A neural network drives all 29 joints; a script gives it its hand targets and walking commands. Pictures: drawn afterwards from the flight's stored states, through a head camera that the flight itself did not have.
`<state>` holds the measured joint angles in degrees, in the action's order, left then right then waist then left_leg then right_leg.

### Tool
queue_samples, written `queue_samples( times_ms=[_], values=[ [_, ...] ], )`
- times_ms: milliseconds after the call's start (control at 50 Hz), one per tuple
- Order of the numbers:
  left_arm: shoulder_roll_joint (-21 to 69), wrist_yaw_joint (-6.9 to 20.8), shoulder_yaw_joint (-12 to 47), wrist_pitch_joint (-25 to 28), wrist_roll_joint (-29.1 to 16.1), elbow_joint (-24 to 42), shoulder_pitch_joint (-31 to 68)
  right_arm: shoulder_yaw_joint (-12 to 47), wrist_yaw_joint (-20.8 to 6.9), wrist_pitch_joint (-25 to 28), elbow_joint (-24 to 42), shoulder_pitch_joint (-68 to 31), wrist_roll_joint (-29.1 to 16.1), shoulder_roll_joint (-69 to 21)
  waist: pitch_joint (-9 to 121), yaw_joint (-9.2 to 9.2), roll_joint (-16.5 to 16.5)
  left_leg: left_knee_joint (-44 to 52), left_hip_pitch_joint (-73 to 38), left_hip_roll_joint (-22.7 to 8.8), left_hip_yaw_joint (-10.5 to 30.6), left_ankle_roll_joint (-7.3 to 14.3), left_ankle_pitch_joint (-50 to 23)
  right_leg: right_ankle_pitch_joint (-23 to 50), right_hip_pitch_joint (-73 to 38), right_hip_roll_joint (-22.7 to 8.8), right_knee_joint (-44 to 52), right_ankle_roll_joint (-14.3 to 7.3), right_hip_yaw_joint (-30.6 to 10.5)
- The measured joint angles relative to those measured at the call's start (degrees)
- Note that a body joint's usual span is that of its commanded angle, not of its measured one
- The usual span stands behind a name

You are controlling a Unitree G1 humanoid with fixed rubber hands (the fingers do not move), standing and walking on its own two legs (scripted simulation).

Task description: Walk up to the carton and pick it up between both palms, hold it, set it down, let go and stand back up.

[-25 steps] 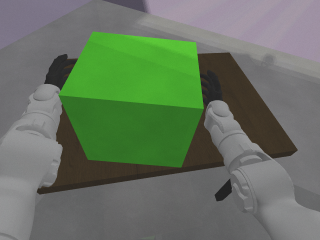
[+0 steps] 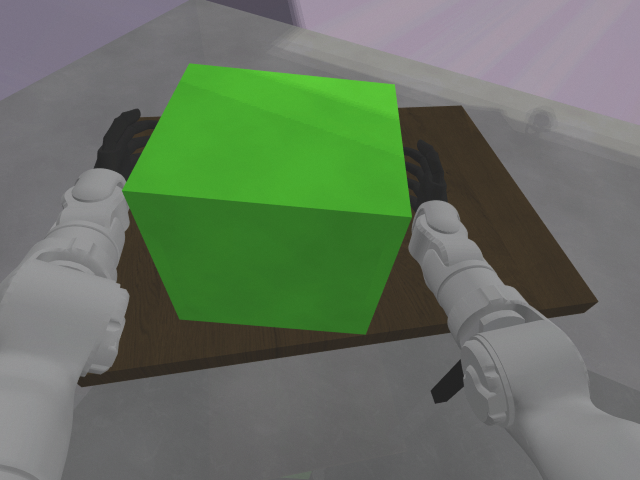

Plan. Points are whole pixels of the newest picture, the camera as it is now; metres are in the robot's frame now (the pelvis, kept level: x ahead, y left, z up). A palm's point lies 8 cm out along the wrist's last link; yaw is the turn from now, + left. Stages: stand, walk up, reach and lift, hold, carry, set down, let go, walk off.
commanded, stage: reach and lift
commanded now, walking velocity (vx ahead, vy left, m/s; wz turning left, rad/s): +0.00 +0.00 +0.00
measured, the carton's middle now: (282, 206) +0.48 +0.00 +0.05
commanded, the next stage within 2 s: none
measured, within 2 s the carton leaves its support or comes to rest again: leaves its support in 0.62 s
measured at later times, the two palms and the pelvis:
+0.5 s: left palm (125, 175) +0.47 +0.19 +0.13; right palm (431, 201) +0.41 -0.19 +0.12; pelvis +0.00 +0.00 +0.00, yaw +0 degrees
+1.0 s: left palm (126, 184) +0.43 +0.17 +0.15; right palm (454, 219) +0.37 -0.20 +0.13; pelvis -0.03 +0.00 +0.00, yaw +0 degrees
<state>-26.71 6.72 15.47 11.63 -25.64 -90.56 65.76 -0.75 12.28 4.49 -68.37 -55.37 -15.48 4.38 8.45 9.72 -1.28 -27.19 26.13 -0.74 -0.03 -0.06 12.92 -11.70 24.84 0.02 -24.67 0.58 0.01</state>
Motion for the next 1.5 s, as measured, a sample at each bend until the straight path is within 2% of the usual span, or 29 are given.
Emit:
queue_samples(
  times_ms=[180,300,400,580,760,1060,1320,1500],
  values=[
    [0.59,0.0,-0.7,0.17,0.19,0.0,0.04,-1.52,0.01,-0.12,0.0,0.0,1.27,0.0,0.01,-0.33,0.01,0.0,0.0,0.0,0.0,0.0,0.0,0.0,0.0,0.0,0.0,0.0,0.0],
    [1.27,0.01,-2.79,0.69,2.3,0.01,0.05,-3.28,0.02,-0.12,-0.02,0.01,3.69,0.01,0.05,-0.71,0.06,0.0,0.0,0.0,0.0,0.0,0.0,0.0,0.0,0.0,0.0,0.0,0.0],
    [2.46,0.28,-5.69,1.42,5.67,0.01,0.05,-6.09,0.03,0.09,-0.04,0.24,6.65,0.01,0.23,-1.41,0.17,0.0,0.0,0.0,0.0,0.0,0.0,0.0,0.0,0.0,0.0,0.0,0.0],
    [4.08,0.35,-13.66,2.4,14.54,0.01,0.01,-11.7,-1.14,1.95,1.37,2.35,14.03,-0.48,0.92,-2.25,0.18,0.0,0.0,0.0,0.0,-0.04,-0.07,0.11,-0.02,-0.01,0.03,0.05,0.0],
    [5.79,-0.1,-15.86,2.68,15.91,0.8,-1.43,-12.26,-1.56,1.81,5.44,6.39,14.18,-0.53,1.24,-2.36,0.59,0.0,-0.56,0.0,0.0,-0.04,-0.53,1.19,-1.13,-0.02,1.19,0.32,0.0],
    [6.85,-1.14,-15.86,0.03,15.92,2.62,-2.16,-12.26,-2.24,-3.52,10.29,7.69,14.17,0.18,2.32,-2.72,2.14,0.0,-0.63,0.01,0.0,-0.04,-1.95,2.63,-1.25,-0.03,1.28,0.32,0.0],
    [6.97,-1.74,-15.85,-4.13,15.92,6.77,-2.15,-12.26,-2.43,-7.43,13.65,7.3,13.33,0.92,2.59,-4.04,2.57,0.23,-0.91,0.01,0.0,-0.04,-2.08,2.67,-1.41,-0.03,1.29,0.32,0.0],
    [7.31,-2.61,-15.85,-9.91,15.92,12.08,-2.45,-12.26,-2.43,-10.46,15.7,7.27,11.23,1.78,2.65,-4.95,2.57,0.75,-2.49,0.01,0.0,-0.03,-2.13,2.61,-2.9,-0.03,1.62,0.32,0.0]
  ],
)
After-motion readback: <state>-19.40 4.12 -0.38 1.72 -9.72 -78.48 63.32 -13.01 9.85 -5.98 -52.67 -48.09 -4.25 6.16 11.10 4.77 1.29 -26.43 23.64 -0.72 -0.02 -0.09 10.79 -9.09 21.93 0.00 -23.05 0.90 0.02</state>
